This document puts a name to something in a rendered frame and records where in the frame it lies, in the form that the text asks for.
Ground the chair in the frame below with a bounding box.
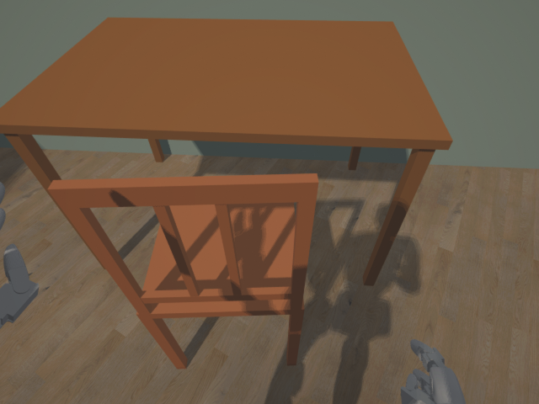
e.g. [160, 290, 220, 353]
[48, 173, 318, 369]

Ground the table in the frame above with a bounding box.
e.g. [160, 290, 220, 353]
[0, 18, 453, 286]

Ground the robot right hand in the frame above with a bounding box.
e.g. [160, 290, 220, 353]
[401, 339, 466, 404]

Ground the robot left hand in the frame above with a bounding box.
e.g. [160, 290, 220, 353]
[0, 182, 39, 328]

